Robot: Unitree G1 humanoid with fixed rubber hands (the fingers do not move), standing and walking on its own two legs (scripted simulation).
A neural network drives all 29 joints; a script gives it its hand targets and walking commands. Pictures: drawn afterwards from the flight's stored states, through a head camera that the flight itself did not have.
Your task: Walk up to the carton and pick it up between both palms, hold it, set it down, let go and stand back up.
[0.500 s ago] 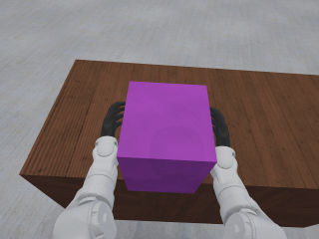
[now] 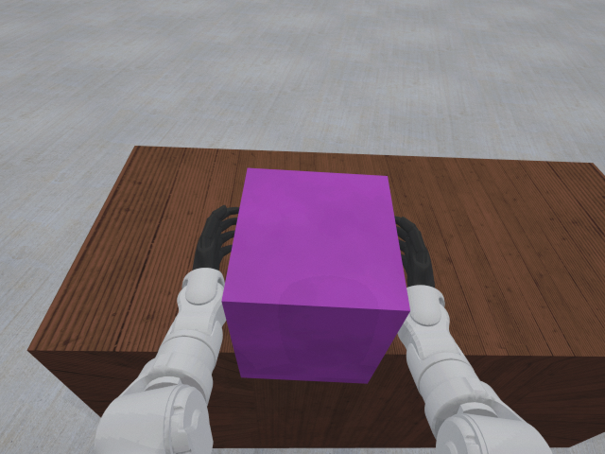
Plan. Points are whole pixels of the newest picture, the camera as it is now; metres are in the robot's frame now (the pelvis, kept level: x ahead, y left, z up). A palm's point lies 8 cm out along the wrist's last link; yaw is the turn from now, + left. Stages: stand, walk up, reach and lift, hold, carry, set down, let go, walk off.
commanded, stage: reach and lift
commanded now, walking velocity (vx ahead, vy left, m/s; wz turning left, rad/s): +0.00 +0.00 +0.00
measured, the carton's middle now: (310, 281) +0.38 -0.01 +0.01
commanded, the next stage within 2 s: hold in 1.96 s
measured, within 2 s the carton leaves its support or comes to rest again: neither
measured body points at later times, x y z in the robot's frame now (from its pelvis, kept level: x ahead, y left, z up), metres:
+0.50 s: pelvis +0.00 +0.00 +0.00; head -0.04 +0.05 +0.44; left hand +0.39 +0.15 +0.11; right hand +0.36 -0.14 +0.13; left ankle +0.02 +0.13 -0.75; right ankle +0.02 -0.11 -0.75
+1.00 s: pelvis +0.02 +0.01 +0.00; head +0.02 +0.05 +0.45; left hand +0.40 +0.15 +0.16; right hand +0.37 -0.14 +0.13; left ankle +0.02 +0.13 -0.75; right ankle +0.02 -0.11 -0.75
